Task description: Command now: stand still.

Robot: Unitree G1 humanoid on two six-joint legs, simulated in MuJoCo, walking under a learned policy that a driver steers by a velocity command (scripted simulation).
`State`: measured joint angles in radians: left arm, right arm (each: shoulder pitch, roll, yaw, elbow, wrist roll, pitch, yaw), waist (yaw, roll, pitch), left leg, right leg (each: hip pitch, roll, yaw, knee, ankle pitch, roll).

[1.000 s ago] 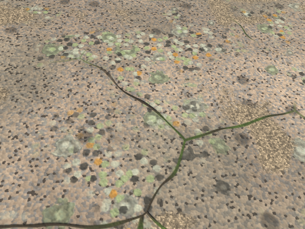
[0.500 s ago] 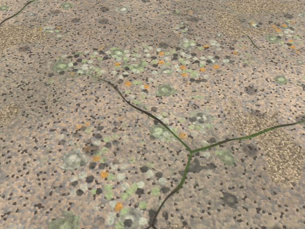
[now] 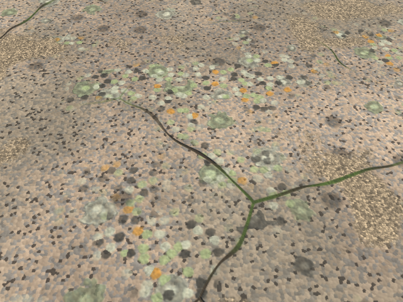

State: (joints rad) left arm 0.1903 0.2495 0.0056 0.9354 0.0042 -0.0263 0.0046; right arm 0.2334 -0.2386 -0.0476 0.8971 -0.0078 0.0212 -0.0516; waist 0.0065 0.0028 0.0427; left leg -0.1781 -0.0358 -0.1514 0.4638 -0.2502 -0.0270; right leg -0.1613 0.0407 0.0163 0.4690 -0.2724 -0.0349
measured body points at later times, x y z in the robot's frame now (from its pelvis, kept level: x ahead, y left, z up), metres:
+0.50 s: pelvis +0.04 +0.02 +0.01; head +0.05 +0.04 +0.46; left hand +0.05 +0.30 -0.14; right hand +0.12 -0.25 -0.12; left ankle +0.06 +0.15 -0.72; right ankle -0.01 -0.10 -0.74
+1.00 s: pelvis +0.27 +0.04 -0.01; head +0.31 +0.04 +0.43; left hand +0.51 +0.26 -0.10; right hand +0.17 -0.22 -0.15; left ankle +0.08 +0.15 -0.74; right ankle +0.44 -0.07 -0.73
